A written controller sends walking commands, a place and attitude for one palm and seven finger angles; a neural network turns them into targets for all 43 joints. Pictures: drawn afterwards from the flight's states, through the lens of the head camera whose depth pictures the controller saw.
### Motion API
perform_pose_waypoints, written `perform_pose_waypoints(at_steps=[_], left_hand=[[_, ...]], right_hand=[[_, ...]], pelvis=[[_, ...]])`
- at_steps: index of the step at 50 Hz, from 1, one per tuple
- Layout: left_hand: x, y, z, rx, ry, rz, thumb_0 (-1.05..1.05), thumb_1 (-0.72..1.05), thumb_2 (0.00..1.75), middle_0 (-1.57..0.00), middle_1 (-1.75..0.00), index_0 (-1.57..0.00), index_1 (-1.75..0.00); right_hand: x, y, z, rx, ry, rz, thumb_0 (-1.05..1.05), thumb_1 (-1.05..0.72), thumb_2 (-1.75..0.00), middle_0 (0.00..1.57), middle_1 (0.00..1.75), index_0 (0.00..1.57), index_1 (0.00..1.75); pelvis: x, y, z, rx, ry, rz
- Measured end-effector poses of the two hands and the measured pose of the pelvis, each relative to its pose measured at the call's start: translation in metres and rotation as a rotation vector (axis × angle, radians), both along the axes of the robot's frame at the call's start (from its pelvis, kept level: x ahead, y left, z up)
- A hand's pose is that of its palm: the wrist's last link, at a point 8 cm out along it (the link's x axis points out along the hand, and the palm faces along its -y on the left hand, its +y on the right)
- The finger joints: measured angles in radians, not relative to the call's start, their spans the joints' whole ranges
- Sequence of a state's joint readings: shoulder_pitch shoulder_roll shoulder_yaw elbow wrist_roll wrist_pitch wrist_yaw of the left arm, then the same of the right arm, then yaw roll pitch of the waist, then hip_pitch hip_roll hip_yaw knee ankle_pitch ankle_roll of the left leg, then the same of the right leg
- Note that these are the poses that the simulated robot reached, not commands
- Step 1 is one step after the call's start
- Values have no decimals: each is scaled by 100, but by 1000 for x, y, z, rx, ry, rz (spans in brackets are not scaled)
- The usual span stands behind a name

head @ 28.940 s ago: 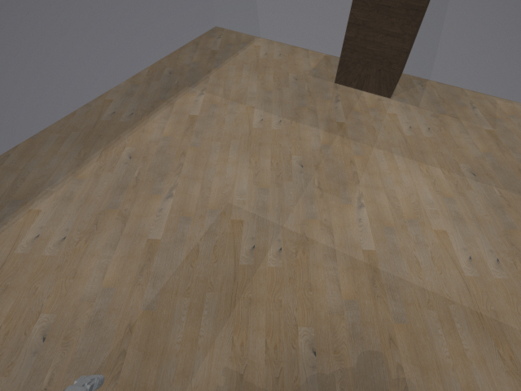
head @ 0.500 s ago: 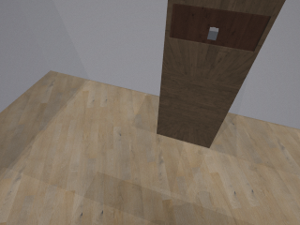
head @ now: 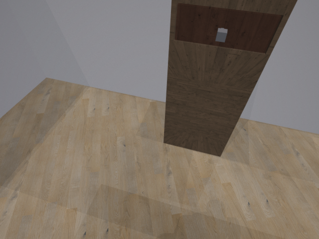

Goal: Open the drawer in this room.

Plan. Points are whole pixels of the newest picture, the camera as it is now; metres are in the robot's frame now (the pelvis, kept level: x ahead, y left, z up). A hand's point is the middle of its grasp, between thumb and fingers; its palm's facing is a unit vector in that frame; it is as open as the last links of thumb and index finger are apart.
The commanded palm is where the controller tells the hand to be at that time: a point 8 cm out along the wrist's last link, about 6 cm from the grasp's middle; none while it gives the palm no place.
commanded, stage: look at it before walking up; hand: left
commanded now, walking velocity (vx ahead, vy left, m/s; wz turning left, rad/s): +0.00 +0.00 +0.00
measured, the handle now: (221, 33) +0.83 -0.20 +0.13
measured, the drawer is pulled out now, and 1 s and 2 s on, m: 0.00 0.00 0.00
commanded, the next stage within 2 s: turn to face it in 0.30 s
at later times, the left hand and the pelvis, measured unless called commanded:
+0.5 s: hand out of the picture -0.01 +0.16 -0.18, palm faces +0.04 -0.99 -0.16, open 7.4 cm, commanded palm none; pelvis +0.01 +0.00 +0.00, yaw +0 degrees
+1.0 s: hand out of the picture +0.05 +0.18 -0.19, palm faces -0.07 -0.97 -0.22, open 7.4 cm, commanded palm none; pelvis -0.02 +0.00 -0.02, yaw -6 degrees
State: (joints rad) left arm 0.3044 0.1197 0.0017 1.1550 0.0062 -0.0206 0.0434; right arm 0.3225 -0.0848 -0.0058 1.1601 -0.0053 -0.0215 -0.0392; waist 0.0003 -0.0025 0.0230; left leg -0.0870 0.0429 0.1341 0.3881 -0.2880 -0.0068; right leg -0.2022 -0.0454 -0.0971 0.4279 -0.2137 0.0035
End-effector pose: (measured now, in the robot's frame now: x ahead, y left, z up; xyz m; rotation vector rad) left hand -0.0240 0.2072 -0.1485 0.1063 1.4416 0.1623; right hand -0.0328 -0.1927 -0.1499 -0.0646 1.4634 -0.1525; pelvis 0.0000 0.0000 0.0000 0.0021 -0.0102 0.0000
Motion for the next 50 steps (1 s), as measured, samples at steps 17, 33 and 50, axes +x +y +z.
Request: perform_pose_waypoints(at_steps=[17,33,50], left_hand=[[5,1,-1,-5,4,-4,1,92,90,-20,-30,-20,-30],[15,7,-6,-6,17,-37,0,91,90,-20,-30,-20,-30],[71,21,-10,46,-112,-146,0,91,90,-20,-30,-20,-30]], right_hand=[[10,-11,3,-28,-4,7,0,-91,-90,20,30,20,30],[18,-20,-2,-60,-35,-33,1,-91,-90,20,30,20,30],[13,-41,-13,-88,-74,-106,1,-91,-90,20,30,20,30]], pelvis=[[5,0,0,-2,1,1],[1,2,-5,-1,4,-49],[-17,0,-18,-1,31,-113]])
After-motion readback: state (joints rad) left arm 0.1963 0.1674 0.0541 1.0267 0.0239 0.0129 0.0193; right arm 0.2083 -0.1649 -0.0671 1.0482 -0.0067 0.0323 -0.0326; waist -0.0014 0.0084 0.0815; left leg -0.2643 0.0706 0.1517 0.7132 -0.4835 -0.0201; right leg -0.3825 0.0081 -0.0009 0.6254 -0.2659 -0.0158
